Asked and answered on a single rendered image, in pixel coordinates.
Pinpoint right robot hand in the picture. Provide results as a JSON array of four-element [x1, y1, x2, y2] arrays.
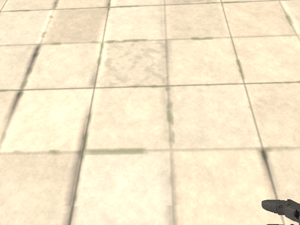
[[262, 199, 300, 225]]

